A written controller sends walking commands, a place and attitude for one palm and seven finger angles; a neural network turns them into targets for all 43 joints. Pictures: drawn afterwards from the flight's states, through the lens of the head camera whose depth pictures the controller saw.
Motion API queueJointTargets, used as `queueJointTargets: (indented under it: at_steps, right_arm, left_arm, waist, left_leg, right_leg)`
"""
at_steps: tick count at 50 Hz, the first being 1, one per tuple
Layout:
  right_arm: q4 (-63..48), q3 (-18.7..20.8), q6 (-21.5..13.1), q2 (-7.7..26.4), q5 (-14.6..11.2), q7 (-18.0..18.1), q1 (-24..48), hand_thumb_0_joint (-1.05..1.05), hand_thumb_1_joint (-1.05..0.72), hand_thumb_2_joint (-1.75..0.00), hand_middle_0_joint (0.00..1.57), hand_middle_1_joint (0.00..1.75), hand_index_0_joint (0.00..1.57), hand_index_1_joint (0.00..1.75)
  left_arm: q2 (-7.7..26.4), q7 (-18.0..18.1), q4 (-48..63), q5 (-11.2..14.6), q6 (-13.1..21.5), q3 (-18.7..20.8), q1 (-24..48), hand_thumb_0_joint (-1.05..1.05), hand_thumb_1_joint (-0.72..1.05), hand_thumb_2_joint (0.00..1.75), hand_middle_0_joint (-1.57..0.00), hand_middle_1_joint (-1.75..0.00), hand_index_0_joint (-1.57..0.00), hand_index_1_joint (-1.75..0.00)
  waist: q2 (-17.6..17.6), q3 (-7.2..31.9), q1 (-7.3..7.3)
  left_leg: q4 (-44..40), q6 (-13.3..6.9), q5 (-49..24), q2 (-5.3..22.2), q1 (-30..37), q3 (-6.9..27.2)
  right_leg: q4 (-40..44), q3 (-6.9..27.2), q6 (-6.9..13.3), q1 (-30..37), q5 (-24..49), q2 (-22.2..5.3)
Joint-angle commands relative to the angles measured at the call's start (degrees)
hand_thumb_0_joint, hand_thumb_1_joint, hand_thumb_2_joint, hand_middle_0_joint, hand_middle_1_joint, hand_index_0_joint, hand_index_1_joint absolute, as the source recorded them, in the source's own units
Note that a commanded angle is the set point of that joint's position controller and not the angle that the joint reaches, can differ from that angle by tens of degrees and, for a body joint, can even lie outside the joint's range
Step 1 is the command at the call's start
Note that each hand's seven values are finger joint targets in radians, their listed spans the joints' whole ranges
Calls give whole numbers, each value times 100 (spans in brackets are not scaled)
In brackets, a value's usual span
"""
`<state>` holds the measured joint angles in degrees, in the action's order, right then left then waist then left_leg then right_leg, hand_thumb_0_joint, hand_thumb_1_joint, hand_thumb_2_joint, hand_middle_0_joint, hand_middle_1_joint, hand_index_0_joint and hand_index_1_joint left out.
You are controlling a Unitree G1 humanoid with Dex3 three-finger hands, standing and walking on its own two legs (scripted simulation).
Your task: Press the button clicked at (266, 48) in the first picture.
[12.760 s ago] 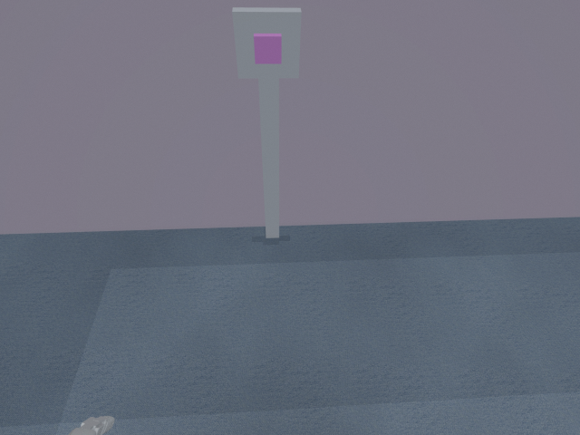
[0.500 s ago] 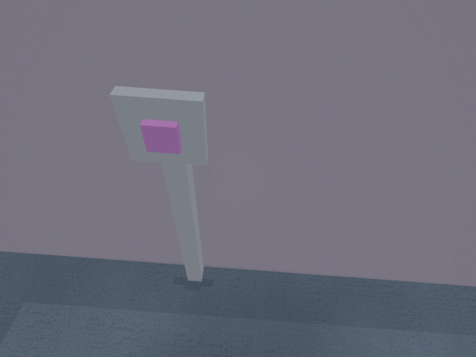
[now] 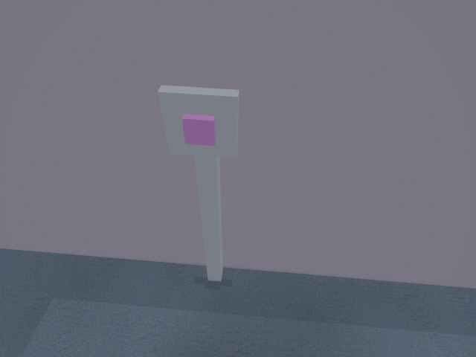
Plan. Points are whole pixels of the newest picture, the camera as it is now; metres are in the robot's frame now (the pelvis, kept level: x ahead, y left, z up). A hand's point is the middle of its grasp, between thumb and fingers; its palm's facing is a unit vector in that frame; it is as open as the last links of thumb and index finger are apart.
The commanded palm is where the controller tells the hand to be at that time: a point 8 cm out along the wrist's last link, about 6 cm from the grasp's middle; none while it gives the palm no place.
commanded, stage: come to a stop and stand still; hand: left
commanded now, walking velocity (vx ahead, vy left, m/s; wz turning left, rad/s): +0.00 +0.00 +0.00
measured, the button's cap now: (199, 129) +0.57 +0.13 +0.09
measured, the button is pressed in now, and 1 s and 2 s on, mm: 0 0 0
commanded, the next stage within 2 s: look again from close up in 1.72 s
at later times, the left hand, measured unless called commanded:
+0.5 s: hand out of the picture -0.10 +0.16 -0.18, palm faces +0.10 -0.98 -0.14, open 7.4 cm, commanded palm none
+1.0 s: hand out of the picture -0.08 +0.21 -0.16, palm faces +0.02 -0.99 -0.16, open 7.4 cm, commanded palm none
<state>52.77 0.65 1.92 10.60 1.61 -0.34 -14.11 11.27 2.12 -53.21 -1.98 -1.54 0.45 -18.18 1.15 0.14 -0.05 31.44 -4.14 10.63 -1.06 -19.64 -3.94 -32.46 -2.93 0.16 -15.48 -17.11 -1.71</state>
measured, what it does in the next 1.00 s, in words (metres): walks backwards: left foot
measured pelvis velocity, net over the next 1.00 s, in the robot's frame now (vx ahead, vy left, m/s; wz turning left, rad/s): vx -0.14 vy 0.03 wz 0.00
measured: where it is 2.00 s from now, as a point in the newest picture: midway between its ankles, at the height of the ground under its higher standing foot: outside the picture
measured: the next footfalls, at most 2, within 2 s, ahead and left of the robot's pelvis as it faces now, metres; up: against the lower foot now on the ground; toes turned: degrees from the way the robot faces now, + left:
left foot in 0.72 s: -0.07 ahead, +0.09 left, +0.00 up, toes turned +3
right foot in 1.20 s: -0.14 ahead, -0.12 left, +0.00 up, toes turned -3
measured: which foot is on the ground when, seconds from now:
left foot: down 0.00-0.54, up 0.56-0.70, down 0.72-1.00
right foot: down 0.00-0.70, up 0.72-1.00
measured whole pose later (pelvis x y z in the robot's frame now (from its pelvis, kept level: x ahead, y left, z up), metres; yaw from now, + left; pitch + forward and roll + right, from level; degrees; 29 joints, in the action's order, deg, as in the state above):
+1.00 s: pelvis -0.14 +0.03 +0.01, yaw +0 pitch +1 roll -2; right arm 60.7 0.7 -1.8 4.4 1.8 1.6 -27.0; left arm 10.8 0.4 -55.2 -2.2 -1.3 3.0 -16.2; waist -1.5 4.2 2.3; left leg 24.7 -5.4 10.9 -1.2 -15.3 -4.3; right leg -61.8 0.0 0.4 -27.7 -15.9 0.2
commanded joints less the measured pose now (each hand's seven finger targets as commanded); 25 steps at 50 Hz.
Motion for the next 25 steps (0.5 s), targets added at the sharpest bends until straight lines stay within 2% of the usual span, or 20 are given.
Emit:
queueJointTargets:
  at_steps: [1, 4, 6, 7, 10, 14, 18, 20, 21, 23, 24, 25]
  right_arm:
    - [-327, 191, -131, 773, -8, 64, 6, 0, -90, -90, 20, 30, 20, 30]
    - [-168, 151, -171, 696, -24, 67, -154, 0, -90, -90, 20, 30, 20, 30]
    - [-56, 140, -171, 669, -35, 68, -253, 0, -90, -90, 20, 30, 20, 30]
    - [-1, 133, -183, 653, -40, 73, -268, 0, -90, -90, 20, 30, 20, 30]
    - [151, 115, -192, 628, -49, 84, -346, 0, -90, -90, 20, 30, 20, 30]
    - [307, 111, -183, 572, -55, 102, -403, 0, -90, -90, 20, 30, 20, 30]
    - [401, 162, -119, 554, -45, 122, -332, 0, -90, -90, 20, 30, 20, 30]
    - [381, 201, -57, 588, -33, 126, -203, 0, -90, -90, 20, 30, 20, 30]
    - [369, 229, -22, 601, -27, 123, -108, 0, -90, -90, 20, 30, 20, 30]
    - [243, 292, 44, 675, -11, 116, 216, 0, -90, -90, 20, 30, 20, 30]
    - [152, 316, 74, 678, -7, 103, 481, 0, -90, -90, 20, 30, 20, 30]
    - [27, 343, 121, 621, -13, 80, 749, 0, -90, -90, 20, 30, 20, 30]
  left_arm:
    - [404, -19, 111, 32, 122, 101, -618, 0, 90, 90, -20, -30, -20, -30]
    - [430, -19, 47, 49, 177, 71, -568, 0, 90, 90, -20, -30, -20, -30]
    - [435, -23, -33, 51, 190, 53, -590, 0, 90, 90, -20, -30, -20, -30]
    - [429, -18, -67, 51, 201, 53, -608, 0, 90, 90, -20, -30, -20, -30]
    - [382, -27, -232, 62, 201, 32, -748, 0, 90, 90, -20, -30, -20, -30]
    - [293, -26, -402, 58, 193, 30, -883, 0, 90, 90, -20, -30, -20, -30]
    - [188, -38, -559, 36, 115, 89, -1168, 0, 90, 90, -20, -30, -20, -30]
    - [131, -50, -627, 28, 51, 142, -1419, 0, 90, 90, -20, -30, -20, -30]
    - [104, -55, -673, 26, -3, 186, -1599, 0, 90, 90, -20, -30, -20, -30]
    - [19, -36, -759, 19, -84, 260, -2156, 0, 90, 90, -20, -30, -20, -30]
    - [-4, -20, -817, 18, -132, 301, -2502, 0, 90, 90, -20, -30, -20, -30]
    - [54, 2, -836, -6, -168, 361, -2824, 0, 90, 90, -20, -30, -20, -30]
  waist:
    - [-100, -322, -87]
    - [-39, -288, 7]
    - [-225, -366, 31]
    - [-201, -351, 38]
    - [-124, -331, 25]
    - [-85, -451, -10]
    - [87, -465, -113]
    - [157, -398, -210]
    - [334, -328, -281]
    - [298, -230, -529]
    - [341, -222, -710]
    - [-101, -271, -907]
  left_leg:
    - [-1573, 46, 2365, 784, -450, 1214]
    - [-1435, 91, 2014, 703, -53, 1145]
    - [-1388, 117, 1993, 662, -51, 1110]
    - [-1370, 115, 1839, 670, 38, 1094]
    - [-1409, 135, 1960, 660, 2, 1099]
    - [-1473, 145, 2127, 650, -211, 1124]
    - [-1650, 169, 2540, 638, -542, 1116]
    - [-1667, 194, 2683, 584, -837, 1021]
    - [-1725, 188, 2754, 606, -1105, 966]
    - [-1707, 166, 2853, 642, -1916, 854]
    - [-1508, 181, 2911, 580, -2275, 734]
    - [-847, 249, 2927, 343, -2640, 479]
  right_leg:
    - [617, 343, 228, -60, -789, -107]
    - [849, 586, 267, -384, -886, -205]
    - [985, 703, 274, -487, -1089, -238]
    - [1013, 696, 275, -506, -988, -255]
    - [1020, 733, 258, -491, -1098, -230]
    - [983, 690, 244, -414, -1151, -188]
    - [689, 425, 198, -211, -1112, -4]
    - [379, 260, 193, 29, -1106, 116]
    - [24, 116, 197, 252, -1046, 181]
    - [-688, -56, 239, 913, -891, 304]
    - [-859, -48, 286, 1122, -961, 291]
    - [-635, 261, 385, 1145, -1287, 134]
